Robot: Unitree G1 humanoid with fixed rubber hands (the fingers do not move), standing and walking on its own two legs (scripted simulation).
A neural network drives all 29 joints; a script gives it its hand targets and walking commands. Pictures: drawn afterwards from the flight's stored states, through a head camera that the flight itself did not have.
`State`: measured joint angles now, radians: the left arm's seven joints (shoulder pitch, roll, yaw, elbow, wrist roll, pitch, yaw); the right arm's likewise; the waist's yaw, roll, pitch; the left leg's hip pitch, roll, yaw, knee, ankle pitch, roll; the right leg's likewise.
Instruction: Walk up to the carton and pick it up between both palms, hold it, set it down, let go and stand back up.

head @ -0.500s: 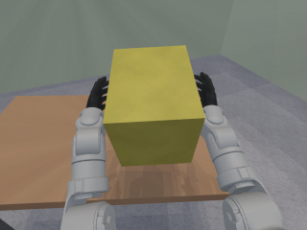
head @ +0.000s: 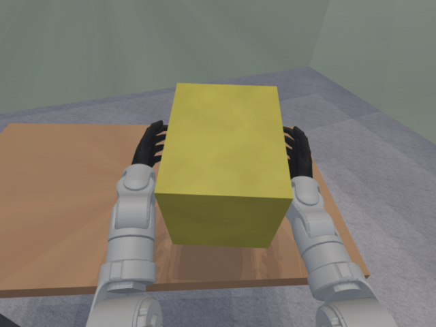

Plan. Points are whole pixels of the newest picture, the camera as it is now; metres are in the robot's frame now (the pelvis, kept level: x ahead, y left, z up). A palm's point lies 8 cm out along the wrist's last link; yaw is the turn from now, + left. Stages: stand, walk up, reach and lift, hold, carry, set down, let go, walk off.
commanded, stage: set down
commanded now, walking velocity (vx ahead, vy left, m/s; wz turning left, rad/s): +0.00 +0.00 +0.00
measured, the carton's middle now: (223, 167) +0.39 -0.01 +0.13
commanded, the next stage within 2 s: none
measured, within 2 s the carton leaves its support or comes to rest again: neither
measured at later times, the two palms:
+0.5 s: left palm (153, 167) +0.40 +0.12 +0.11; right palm (295, 183) +0.36 -0.16 +0.11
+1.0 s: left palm (160, 174) +0.42 +0.11 +0.07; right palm (292, 203) +0.35 -0.16 +0.06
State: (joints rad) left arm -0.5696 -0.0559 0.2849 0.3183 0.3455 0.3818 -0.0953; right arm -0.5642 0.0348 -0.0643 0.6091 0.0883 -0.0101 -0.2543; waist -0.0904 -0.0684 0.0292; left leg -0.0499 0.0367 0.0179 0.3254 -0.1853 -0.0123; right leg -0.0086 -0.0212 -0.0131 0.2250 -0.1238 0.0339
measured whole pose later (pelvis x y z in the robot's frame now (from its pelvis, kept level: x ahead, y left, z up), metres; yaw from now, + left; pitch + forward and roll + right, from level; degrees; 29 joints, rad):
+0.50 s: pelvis +0.01 +0.00 +0.00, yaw +0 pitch -3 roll -1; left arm -0.63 -0.02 0.29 0.55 0.35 0.26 -0.11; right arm -0.54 0.05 -0.08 0.72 0.09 -0.09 -0.29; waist -0.10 -0.07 0.04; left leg -0.07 0.04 0.02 0.33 -0.19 -0.01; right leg -0.01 -0.02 -0.01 0.18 -0.11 0.04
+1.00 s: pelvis +0.01 +0.01 +0.00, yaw +0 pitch -1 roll -1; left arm -0.71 0.03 0.29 0.81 0.35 0.12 -0.14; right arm -0.52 0.10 -0.17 0.88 0.02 -0.25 -0.33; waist -0.11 -0.07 0.05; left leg -0.12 0.04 0.02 0.33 -0.19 -0.01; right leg -0.05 -0.02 -0.02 0.16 -0.10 0.04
